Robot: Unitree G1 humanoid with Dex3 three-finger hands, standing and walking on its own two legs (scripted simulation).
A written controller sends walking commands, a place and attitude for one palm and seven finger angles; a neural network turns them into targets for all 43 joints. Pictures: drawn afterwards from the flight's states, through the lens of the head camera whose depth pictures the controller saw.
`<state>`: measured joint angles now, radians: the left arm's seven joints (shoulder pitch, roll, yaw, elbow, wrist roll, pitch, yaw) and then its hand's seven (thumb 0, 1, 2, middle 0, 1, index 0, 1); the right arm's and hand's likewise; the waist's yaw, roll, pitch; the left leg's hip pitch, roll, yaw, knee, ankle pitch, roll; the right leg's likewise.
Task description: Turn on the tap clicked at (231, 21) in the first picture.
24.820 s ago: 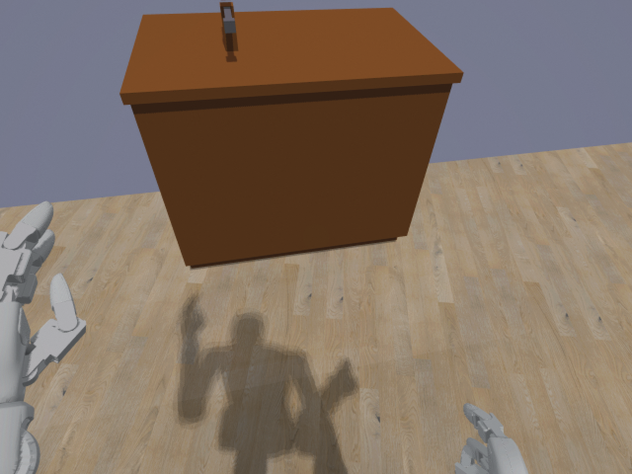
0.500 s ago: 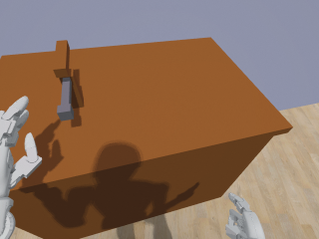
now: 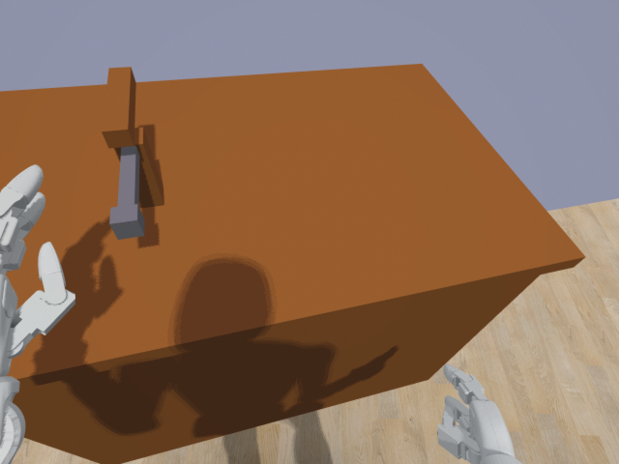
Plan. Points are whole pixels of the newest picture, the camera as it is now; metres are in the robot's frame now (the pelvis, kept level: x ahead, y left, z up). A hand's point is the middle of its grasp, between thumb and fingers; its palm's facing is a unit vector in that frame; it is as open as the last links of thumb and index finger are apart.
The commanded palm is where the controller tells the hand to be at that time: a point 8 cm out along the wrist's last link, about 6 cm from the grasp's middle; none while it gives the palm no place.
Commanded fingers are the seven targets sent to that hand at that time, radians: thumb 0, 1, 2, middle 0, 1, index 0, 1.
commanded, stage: look again from close up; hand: left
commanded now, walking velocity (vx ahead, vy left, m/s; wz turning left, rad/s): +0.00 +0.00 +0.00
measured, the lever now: (127, 221) +0.33 +0.24 +0.13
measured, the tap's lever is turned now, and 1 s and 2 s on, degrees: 0 0 0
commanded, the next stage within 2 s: come to a stop and stand still in 0.36 s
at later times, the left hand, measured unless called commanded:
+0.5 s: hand (83, 300) +0.22 +0.24 +0.16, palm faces +0.36 -0.85 -0.37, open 7.4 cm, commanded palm +0.16 +0.27 +0.17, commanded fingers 0.00 0.90 0.90 -0.20 -0.30 -0.20 -0.30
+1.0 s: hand (47, 312) +0.20 +0.25 +0.17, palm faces +0.43 -0.84 -0.33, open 7.4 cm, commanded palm +0.15 +0.27 +0.17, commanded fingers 0.00 0.90 0.90 -0.20 -0.30 -0.20 -0.30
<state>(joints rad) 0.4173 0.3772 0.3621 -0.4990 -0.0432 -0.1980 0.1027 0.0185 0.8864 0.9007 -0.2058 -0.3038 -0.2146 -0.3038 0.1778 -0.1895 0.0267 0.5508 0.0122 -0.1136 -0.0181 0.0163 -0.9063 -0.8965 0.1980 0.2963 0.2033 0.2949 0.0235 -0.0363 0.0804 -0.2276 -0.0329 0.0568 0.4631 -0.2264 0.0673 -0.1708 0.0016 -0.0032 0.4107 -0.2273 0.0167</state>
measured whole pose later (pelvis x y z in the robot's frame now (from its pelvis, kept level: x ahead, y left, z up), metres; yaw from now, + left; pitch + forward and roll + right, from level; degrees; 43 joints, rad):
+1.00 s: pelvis -0.01 -0.01 +0.00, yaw +0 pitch -2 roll -1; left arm 0.37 0.35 0.38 -0.42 -0.04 -0.23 0.10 0.02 0.88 0.90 -0.21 -0.30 -0.22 -0.30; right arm 0.23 -0.20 0.03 0.59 0.01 -0.15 -0.01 0.02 -0.91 -0.90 0.20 0.30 0.20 0.29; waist 0.04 -0.03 0.06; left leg -0.23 -0.02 0.05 0.48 -0.22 0.06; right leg -0.17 0.01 -0.01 0.42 -0.21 0.01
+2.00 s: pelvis -0.01 -0.01 +0.00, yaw +3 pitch -1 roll +0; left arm 0.10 0.51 0.42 -0.34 -0.10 -0.03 0.02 0.02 0.88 0.90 -0.21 -0.30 -0.22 -0.30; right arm 0.22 -0.23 0.06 0.59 -0.02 -0.10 0.00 0.02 -0.91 -0.90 0.20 0.30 0.20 0.29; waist 0.06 -0.03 0.04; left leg -0.25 -0.05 0.02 0.48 -0.21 0.05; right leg -0.21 -0.01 -0.03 0.49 -0.26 -0.01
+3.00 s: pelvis +0.00 -0.07 -0.02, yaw +4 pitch -1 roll +1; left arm 0.40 0.35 0.35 -0.56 -0.24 0.14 0.06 0.02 0.89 0.90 -0.20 -0.30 -0.21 -0.30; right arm 0.18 -0.25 0.04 0.65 0.05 -0.23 -0.10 0.02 -0.91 -0.90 0.20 0.30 0.20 0.29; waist 0.09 0.05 -0.06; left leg -0.30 0.00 -0.03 0.62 -0.30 -0.02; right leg -0.25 0.04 -0.10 0.64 -0.37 -0.08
